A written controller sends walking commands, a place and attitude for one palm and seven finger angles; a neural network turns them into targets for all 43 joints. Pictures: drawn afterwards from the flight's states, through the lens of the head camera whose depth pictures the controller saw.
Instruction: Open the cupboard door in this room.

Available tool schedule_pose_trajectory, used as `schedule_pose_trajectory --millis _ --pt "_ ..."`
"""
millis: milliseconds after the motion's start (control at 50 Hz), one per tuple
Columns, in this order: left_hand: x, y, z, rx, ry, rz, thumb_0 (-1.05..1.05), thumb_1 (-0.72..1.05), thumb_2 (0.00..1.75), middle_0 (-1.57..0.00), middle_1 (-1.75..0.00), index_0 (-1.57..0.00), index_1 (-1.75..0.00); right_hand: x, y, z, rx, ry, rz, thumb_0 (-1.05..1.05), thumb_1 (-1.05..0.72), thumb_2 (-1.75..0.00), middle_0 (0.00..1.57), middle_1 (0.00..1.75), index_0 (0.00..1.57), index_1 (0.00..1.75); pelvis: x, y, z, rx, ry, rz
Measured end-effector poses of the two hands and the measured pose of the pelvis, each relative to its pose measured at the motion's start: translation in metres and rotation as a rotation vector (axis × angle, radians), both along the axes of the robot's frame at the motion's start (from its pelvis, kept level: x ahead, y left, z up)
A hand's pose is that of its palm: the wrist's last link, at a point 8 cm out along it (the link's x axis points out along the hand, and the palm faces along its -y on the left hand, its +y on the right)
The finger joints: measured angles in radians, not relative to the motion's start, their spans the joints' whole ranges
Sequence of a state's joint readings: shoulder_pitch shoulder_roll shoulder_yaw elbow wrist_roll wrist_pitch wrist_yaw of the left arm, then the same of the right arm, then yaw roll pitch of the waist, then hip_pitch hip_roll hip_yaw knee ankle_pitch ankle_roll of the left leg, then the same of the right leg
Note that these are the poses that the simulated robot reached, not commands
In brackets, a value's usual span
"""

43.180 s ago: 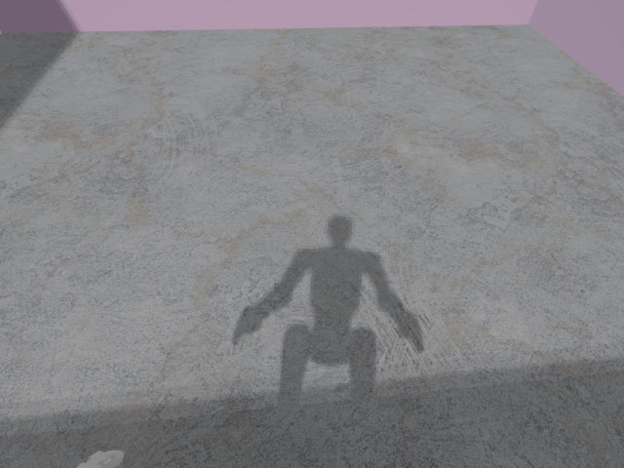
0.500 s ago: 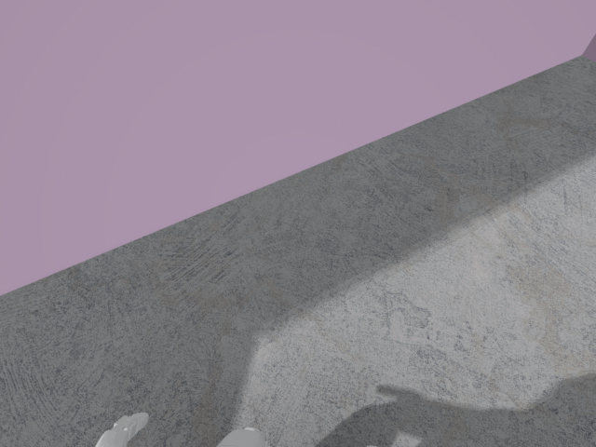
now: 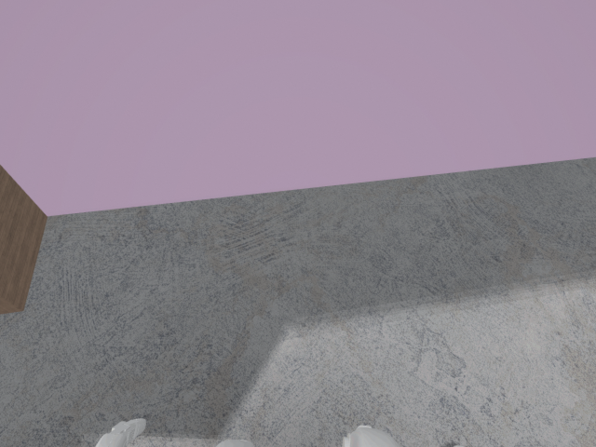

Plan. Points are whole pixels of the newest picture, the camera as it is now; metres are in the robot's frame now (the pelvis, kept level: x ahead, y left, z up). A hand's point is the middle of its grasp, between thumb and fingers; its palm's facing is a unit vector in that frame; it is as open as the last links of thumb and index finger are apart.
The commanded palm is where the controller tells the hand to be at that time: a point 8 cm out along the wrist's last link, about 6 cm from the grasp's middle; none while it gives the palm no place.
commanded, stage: turn to face it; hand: left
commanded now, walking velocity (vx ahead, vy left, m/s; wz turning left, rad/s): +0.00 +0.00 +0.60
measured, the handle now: out of the picture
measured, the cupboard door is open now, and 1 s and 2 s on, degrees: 50 50 50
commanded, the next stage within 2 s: take the last steps up to it in 1.64 s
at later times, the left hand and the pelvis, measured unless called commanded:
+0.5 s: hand out of the picture +0.01 +0.20 -0.19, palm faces +0.33 -0.92 -0.22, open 7.4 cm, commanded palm none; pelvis +0.01 -0.02 -0.01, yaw +19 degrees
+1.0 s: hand out of the picture -0.02 +0.16 -0.17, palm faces +0.60 -0.77 -0.23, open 7.4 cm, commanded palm none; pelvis +0.03 -0.05 +0.00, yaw +38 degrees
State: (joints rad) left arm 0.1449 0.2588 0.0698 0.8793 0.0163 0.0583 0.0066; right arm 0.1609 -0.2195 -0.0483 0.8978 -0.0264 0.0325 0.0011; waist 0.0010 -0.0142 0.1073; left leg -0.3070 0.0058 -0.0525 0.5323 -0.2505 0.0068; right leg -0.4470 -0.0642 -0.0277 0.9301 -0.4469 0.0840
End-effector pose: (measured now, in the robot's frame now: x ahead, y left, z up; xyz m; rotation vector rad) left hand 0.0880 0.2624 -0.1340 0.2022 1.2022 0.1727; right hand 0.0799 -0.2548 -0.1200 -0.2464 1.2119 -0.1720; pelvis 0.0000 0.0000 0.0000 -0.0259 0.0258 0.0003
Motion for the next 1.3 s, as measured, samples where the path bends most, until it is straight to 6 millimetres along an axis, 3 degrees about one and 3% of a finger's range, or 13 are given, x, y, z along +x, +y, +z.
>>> schedule_pose_trajectory --millis 120,220,340,420,480,660,740,840,940,1100,1180,1300 --pt "0.002 -0.013 0.009 0.062 -0.087 0.035 0.01 0.91 0.9 -0.2 -0.3 -0.2 -0.3 0.006 -0.025 -0.022 0.035 0.035 0.023 0.0 -0.91 -0.9 0.2 0.3 0.2 0.3 0.003 -0.026 -0.011 0.032 0.01 0.068" --pt "-0.022 -0.028 0.014 0.056 -0.052 0.093 0.01 0.91 0.9 -0.2 -0.3 -0.2 -0.3 0.027 -0.033 -0.021 0.035 0.046 0.07 0.0 -0.91 -0.9 0.2 0.3 0.2 0.29 0.005 -0.031 -0.006 0.031 -0.013 0.144" --pt "-0.056 -0.036 0.0 -0.01 -0.009 0.186 0.01 0.9 0.9 -0.2 -0.3 -0.2 -0.3 0.067 -0.013 -0.007 0.027 0.019 0.185 0.0 -0.91 -0.9 0.19 0.3 0.19 0.29 0.009 -0.027 -0.002 0.049 -0.011 0.228" --pt "-0.083 -0.026 -0.024 -0.047 0.027 0.269 0.01 0.9 0.9 -0.2 -0.3 -0.21 -0.3 0.098 0.01 -0.009 0.002 -0.047 0.283 0.0 -0.91 -0.9 0.2 0.3 0.19 0.29 0.01 -0.015 -0.017 0.027 -0.001 0.287" --pt "-0.097 -0.018 -0.026 -0.039 0.064 0.316 0.01 0.9 0.9 -0.2 -0.3 -0.21 -0.3 0.107 0.022 -0.004 -0.011 -0.064 0.335 0.0 -0.91 -0.9 0.2 0.3 0.2 0.29 0.008 -0.015 -0.015 0.022 -0.003 0.317" --pt "-0.093 -0.013 0.004 0.017 -0.017 0.412 0.01 0.91 0.9 -0.2 -0.3 -0.2 -0.3 0.113 0.024 -0.004 0.007 0.003 0.413 0.0 -0.91 -0.9 0.2 0.3 0.2 0.3 0.017 -0.03 -0.001 0.002 -0.001 0.421" --pt "-0.089 -0.022 0.011 0.067 -0.07 0.442 0.01 0.91 0.9 -0.2 -0.3 -0.2 -0.3 0.125 0.014 -0.018 0.034 0.021 0.434 0.0 -0.91 -0.9 0.2 0.3 0.2 0.3 0.027 -0.045 -0.008 0.022 0.008 0.474" --pt "-0.105 -0.045 0.016 0.076 -0.058 0.501 0.01 0.91 0.9 -0.2 -0.3 -0.2 -0.3 0.149 0.012 -0.021 0.041 0.035 0.482 0.0 -0.91 -0.9 0.2 0.3 0.2 0.29 0.031 -0.052 -0.006 0.032 -0.012 0.547" --pt "-0.126 -0.066 0.009 0.02 -0.026 0.576 0.01 0.9 0.9 -0.2 -0.3 -0.2 -0.3 0.171 0.031 -0.008 0.036 0.028 0.559 0.0 -0.91 -0.9 0.2 0.3 0.19 0.29 0.035 -0.051 0.0 0.053 -0.005 0.62" --pt "-0.184 -0.074 -0.026 -0.06 0.048 0.725 0.01 0.9 0.9 -0.2 -0.3 -0.21 -0.3 0.203 0.094 -0.003 0.013 -0.076 0.74 0.0 -0.91 -0.9 0.2 0.3 0.19 0.29 0.027 -0.034 -0.016 0.033 -0.002 0.724" --pt "-0.198 -0.068 -0.019 -0.048 0.066 0.786 0.01 0.91 0.9 -0.2 -0.3 -0.2 -0.3 0.201 0.105 0.005 -0.001 -0.075 0.79 0.0 -0.91 -0.9 0.2 0.3 0.2 0.29 0.028 -0.035 -0.008 0.015 -0.008 0.768" --pt "-0.194 -0.062 0.001 0.001 0.012 0.839 0.01 0.91 0.9 -0.2 -0.3 -0.2 -0.3 0.201 0.106 0.004 0.002 -0.012 0.836 0.0 -0.91 -0.9 0.2 0.3 0.2 0.29 0.037 -0.039 0.001 -0.001 -0.008 0.829"
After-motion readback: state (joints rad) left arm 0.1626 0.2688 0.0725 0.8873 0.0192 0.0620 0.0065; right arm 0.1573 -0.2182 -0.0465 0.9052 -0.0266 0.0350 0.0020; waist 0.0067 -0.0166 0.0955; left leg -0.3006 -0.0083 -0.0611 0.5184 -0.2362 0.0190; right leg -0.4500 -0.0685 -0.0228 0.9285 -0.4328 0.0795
